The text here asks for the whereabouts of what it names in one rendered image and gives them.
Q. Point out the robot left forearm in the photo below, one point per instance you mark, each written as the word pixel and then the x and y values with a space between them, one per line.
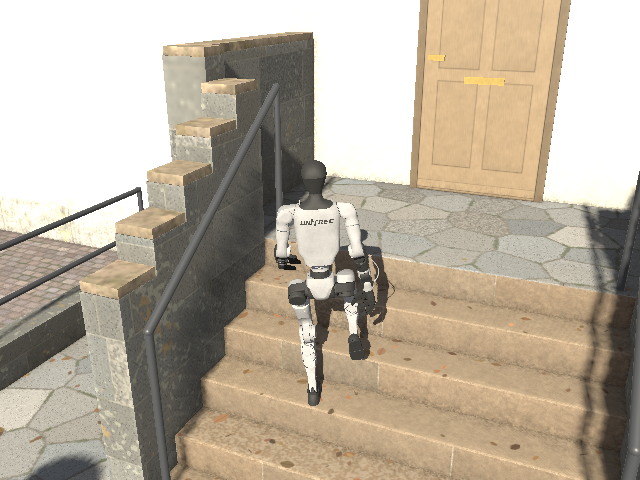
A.
pixel 280 261

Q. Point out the robot left thigh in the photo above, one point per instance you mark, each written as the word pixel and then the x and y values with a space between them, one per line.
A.
pixel 298 297

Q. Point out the robot right hand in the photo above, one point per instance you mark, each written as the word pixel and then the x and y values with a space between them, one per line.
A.
pixel 369 301

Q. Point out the robot right shin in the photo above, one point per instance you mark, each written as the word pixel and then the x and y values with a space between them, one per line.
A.
pixel 352 313

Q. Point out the left robot upper arm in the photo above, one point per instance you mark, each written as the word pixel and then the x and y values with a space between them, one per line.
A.
pixel 285 215

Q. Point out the robot left hand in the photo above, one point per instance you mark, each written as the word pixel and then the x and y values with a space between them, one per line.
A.
pixel 292 260

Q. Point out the robot right forearm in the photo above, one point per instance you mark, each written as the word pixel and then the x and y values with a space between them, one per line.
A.
pixel 363 271

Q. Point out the right robot upper arm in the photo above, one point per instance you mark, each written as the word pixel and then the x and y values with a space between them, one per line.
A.
pixel 348 211

